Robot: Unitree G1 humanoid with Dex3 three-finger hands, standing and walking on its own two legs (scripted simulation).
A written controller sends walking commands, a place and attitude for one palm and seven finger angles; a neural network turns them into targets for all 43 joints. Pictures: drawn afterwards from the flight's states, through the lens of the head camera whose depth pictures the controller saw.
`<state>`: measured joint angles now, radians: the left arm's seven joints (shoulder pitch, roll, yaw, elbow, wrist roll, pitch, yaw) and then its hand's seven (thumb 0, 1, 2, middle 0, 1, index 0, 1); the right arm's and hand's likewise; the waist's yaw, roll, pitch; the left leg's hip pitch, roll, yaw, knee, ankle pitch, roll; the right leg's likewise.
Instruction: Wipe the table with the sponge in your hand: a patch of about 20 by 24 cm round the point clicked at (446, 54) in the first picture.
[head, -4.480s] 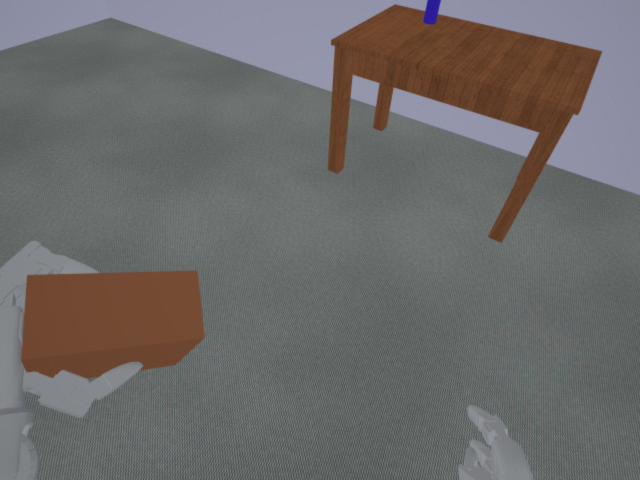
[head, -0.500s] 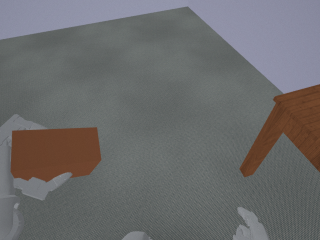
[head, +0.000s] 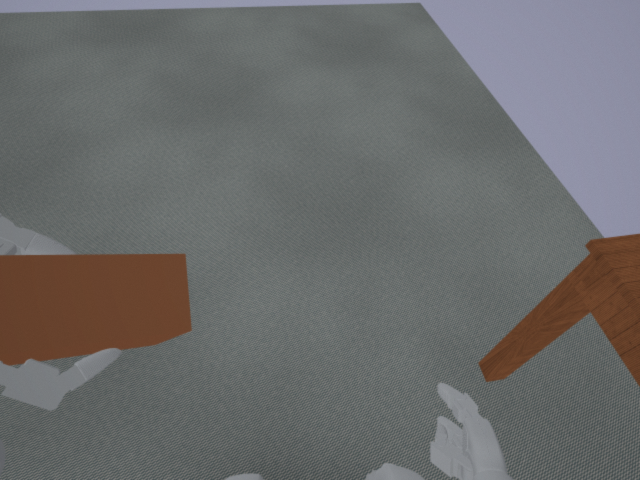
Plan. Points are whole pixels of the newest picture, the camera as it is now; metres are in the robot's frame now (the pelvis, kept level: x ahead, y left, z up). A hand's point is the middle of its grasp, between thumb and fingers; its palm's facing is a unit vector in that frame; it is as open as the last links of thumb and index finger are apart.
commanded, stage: turn to face it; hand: left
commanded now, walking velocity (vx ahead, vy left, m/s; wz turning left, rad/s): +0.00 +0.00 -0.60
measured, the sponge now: (118, 308) +0.23 +0.21 +0.16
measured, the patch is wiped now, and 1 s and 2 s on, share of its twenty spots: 0.00 0.00 0.00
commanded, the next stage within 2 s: none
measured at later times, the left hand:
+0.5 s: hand (245, 311) +0.22 +0.09 +0.19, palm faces +0.12 -0.84 -0.53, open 10.8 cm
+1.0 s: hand (300, 414) +0.15 +0.04 +0.18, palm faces -0.05 -0.86 -0.50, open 10.8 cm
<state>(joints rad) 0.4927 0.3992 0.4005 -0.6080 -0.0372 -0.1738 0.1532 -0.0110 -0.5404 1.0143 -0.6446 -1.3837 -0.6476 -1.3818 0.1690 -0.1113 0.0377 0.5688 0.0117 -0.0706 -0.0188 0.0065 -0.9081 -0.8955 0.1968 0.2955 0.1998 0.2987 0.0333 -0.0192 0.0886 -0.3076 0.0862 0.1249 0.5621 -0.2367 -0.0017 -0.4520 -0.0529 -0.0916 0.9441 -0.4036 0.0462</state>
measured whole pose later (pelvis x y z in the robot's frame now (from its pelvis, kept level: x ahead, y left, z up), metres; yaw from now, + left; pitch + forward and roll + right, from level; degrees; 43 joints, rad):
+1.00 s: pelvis -0.15 -0.06 +0.00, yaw -33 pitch -1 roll +0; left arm 0.49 0.37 0.38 -0.50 -0.02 -0.19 0.11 -0.01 -0.55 1.02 -0.64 -1.39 -0.64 -1.38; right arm 0.23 -0.16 0.01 0.53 0.02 0.01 0.01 0.01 -0.91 -0.90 0.20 0.30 0.20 0.30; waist 0.06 0.06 0.05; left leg -0.21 0.17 0.18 0.55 -0.29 -0.08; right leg -0.50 0.01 -0.01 0.96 -0.41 0.06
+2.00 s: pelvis -0.36 -0.08 +0.00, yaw -67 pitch +1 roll +3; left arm 0.56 0.45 0.43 -0.57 -0.06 -0.21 0.13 -0.01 -0.55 1.02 -0.64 -1.39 -0.64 -1.39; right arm 0.17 -0.27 -0.03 0.56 0.02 0.07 -0.01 0.01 -0.91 -0.90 0.19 0.30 0.20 0.30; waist 0.00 -0.02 0.07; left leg -0.35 0.01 0.04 0.81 -0.50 -0.08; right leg -0.41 0.11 0.06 0.44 -0.05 -0.11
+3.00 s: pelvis -0.47 +0.01 +0.00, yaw -95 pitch +0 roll -1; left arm 0.48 0.35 0.35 -0.49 -0.01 -0.17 0.13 -0.01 -0.56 1.03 -0.64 -1.39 -0.64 -1.39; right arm 0.22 -0.18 0.00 0.56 0.02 -0.03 -0.03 0.01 -0.91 -0.90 0.19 0.30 0.20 0.30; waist 0.05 0.00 0.02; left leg -0.24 0.09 0.09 0.56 -0.31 -0.03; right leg -0.45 0.05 -0.01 0.91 -0.41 0.03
